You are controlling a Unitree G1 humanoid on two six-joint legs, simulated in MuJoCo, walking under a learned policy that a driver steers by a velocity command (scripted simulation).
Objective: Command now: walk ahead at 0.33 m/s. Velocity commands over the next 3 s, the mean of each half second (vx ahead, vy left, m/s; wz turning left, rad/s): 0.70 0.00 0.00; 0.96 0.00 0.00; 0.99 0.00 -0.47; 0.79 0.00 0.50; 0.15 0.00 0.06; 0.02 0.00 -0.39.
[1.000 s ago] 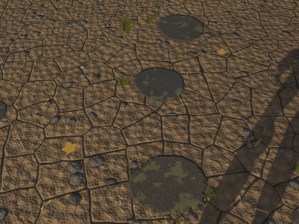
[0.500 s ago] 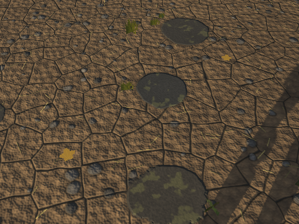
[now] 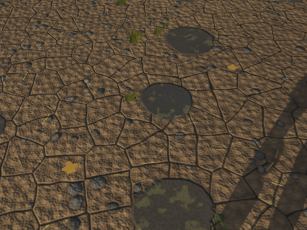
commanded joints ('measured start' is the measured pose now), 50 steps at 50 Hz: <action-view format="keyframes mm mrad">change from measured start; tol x32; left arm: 1 -146 87 16 -120 -19 -48 -17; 15 385 204 69 0 -2 -108 -33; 50 3 61 -14 -288 -22 -83 -43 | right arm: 1 160 -217 -55 -9 -4 -44 -4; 36 -511 -68 -7 -438 27 -116 130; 42 305 -304 -90 -237 -13 -93 76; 50 -14 -89 -11 -177 -17 -119 77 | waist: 1 -82 180 147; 16 161 -313 -33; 35 74 -96 179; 40 -259 -253 -170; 42 -168 240 -592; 50 78 59 84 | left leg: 1 56 454 -679 -475 -602 234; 13 -269 225 -177 -229 -300 102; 18 -1051 105 -186 924 79 92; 30 -676 119 -7 272 538 -21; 39 -154 -63 118 77 213 103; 42 896 418 -934 -162 -525 330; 50 -140 225 -281 -409 -73 178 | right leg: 1 -424 -48 23 383 -70 -43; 13 112 7 -157 -53 165 -8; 17 415 -435 826 -428 -541 -247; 23 65 -225 298 -477 -45 -160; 34 366 -226 2 -574 465 -121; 39 459 -279 -39 -95 1553 -105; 40 236 -246 -48 211 1496 -77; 42 -442 60 211 866 6 -57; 50 -490 -199 118 705 181 -58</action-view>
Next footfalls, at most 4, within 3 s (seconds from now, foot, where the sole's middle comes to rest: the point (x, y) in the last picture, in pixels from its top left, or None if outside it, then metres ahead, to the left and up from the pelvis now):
0.30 right None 0.11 -0.19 -0.77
0.80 left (151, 211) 0.61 0.04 -0.77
1.30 right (193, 129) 1.08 -0.19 -0.77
1.80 left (181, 73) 1.57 -0.16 -0.77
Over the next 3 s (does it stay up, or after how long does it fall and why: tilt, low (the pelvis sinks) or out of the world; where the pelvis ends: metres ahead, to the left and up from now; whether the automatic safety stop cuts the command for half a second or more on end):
stays up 1.69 -0.23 0.00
